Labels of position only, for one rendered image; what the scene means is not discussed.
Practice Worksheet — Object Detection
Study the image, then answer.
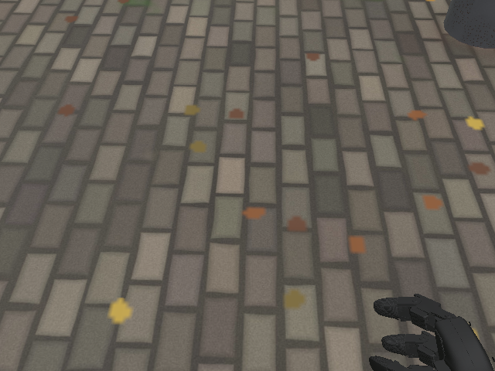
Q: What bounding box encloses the robot right hand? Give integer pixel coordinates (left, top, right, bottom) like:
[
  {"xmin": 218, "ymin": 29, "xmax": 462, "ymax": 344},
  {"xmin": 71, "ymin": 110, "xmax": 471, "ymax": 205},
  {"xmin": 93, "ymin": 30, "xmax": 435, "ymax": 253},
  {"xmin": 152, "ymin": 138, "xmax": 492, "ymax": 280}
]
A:
[{"xmin": 369, "ymin": 294, "xmax": 495, "ymax": 371}]

